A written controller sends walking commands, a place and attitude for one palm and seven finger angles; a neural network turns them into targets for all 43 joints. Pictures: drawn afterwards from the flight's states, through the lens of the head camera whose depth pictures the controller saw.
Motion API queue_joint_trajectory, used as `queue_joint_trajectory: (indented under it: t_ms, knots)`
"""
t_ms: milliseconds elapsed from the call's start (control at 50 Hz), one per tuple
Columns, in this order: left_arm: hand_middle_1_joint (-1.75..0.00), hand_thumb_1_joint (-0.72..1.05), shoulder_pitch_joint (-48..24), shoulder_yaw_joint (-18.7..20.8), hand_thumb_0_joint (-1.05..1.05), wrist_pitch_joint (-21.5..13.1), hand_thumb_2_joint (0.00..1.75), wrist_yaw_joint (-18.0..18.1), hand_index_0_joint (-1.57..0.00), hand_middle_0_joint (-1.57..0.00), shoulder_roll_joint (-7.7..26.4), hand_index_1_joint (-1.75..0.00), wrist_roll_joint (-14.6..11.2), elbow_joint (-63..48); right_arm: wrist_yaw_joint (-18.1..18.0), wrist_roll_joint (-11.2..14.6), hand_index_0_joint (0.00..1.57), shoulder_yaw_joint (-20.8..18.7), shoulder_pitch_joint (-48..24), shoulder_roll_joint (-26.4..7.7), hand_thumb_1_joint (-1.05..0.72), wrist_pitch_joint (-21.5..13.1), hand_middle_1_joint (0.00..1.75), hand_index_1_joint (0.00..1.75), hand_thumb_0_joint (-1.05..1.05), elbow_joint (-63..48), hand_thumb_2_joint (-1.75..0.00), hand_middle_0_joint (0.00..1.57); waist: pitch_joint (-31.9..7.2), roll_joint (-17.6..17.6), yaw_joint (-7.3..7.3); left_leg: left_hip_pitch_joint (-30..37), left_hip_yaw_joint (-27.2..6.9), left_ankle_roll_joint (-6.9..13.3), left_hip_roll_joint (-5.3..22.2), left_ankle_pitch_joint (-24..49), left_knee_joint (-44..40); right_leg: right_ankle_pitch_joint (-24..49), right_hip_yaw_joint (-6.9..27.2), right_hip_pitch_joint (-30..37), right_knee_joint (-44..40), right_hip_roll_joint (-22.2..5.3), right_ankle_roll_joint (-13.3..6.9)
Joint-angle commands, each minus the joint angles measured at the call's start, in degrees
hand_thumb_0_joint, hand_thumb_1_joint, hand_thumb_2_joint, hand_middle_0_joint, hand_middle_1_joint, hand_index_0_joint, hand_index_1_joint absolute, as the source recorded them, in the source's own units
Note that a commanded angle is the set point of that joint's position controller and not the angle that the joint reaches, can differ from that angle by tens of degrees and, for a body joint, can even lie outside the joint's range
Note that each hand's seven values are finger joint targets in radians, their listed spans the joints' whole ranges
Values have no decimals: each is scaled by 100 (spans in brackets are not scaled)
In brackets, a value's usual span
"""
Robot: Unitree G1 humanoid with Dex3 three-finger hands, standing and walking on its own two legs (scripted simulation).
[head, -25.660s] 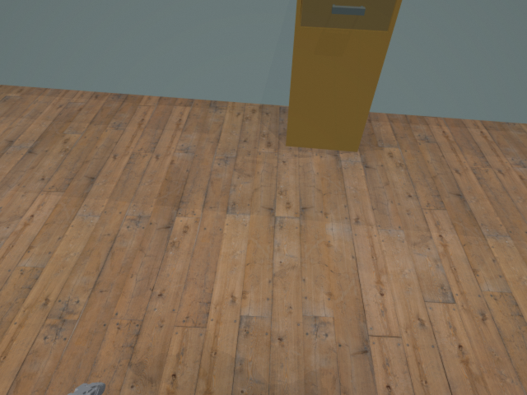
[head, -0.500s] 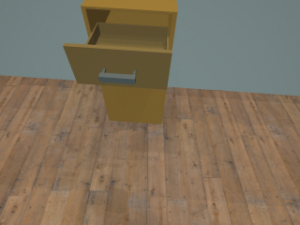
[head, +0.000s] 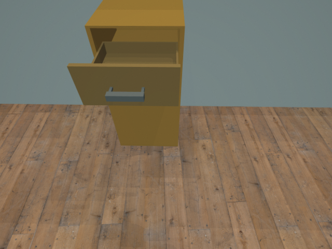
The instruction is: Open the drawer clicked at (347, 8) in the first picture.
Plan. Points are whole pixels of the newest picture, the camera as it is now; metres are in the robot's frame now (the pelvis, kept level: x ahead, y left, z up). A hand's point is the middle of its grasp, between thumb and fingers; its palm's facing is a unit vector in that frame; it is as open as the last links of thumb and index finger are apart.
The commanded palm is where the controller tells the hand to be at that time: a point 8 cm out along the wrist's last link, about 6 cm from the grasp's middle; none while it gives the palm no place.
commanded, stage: let the arm hang, fingers relaxed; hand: left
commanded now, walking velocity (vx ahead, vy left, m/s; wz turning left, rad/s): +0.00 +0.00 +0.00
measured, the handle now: (126, 92) +0.62 +0.18 +0.01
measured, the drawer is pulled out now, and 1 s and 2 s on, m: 0.30 0.30 0.30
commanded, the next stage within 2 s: look to check the result in 0.14 s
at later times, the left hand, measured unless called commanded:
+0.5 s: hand out of the picture +0.00 +0.16 -0.17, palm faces +0.03 -0.98 -0.21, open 7.4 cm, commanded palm none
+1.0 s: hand out of the picture +0.04 +0.16 -0.17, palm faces +0.02 -0.97 -0.23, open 7.4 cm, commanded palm none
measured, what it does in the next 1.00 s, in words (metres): stands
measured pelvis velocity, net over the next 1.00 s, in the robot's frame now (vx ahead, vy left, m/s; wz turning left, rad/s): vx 0.02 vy -0.02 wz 0.00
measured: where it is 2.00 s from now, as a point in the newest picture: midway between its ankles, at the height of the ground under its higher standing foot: outside the picture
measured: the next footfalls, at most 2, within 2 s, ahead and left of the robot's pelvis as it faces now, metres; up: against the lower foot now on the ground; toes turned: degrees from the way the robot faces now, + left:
none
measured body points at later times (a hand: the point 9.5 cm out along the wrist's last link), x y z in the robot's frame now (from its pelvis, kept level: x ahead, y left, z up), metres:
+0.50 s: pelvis +0.01 -0.01 +0.00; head +0.03 -0.02 +0.45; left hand +0.00 +0.21 -0.16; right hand +0.01 -0.23 -0.17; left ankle +0.06 +0.11 -0.74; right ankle -0.01 -0.11 -0.74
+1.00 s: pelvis +0.02 -0.02 +0.00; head +0.04 -0.03 +0.45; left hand +0.04 +0.22 -0.15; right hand +0.03 -0.24 -0.16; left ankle +0.06 +0.11 -0.74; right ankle -0.01 -0.11 -0.74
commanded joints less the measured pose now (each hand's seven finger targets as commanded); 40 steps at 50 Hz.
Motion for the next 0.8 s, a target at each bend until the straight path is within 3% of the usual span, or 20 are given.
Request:
queue_joint_trajectory:
  t_ms: [0,200,260,620,720,780]
  knots:
    - [-30,90,433,168,0,-52,90,28,-20,-20,733,-30,6,-68,-27,12,20,-60,302,-479,-90,-64,30,30,0,-134,-90,20,240,-31,28,175,-637,-14,511,-342,-492,-279,549,-520,-709,-555,-176]
    - [-30,90,411,170,0,-74,90,52,-20,-20,655,-30,-14,-61,-55,26,20,-51,336,-410,-90,-71,30,30,0,-95,-90,20,75,-61,3,375,-568,-23,547,159,-336,137,572,-363,-751,-577,-178]
    - [-30,90,423,165,0,-71,90,63,-20,-20,644,-30,-15,-51,-57,33,20,-57,358,-390,-90,-52,30,30,0,-75,-90,20,193,-225,-3,349,-534,-27,557,151,-298,99,563,-419,-810,-582,-174]
    - [-30,90,509,155,0,-87,90,70,-20,-20,622,-30,-9,22,-74,41,20,-62,226,-465,-90,-50,30,30,0,-81,-90,20,181,-51,9,490,-537,-34,587,158,-292,125,595,-431,-871,-568,-174]
    - [-30,90,488,171,0,-106,90,66,-20,-20,657,-30,-6,16,-78,45,20,-68,189,-514,-90,-67,30,30,0,-99,-90,20,81,-238,15,543,-526,-34,604,336,-264,390,564,-317,-856,-583,-161]
    - [-30,90,429,169,0,-102,90,65,-20,-20,657,-30,-13,-1,-79,35,20,-53,183,-503,-90,-74,30,30,0,-77,-90,20,41,-97,3,509,-523,-40,600,420,-262,569,555,-216,-817,-609,-160]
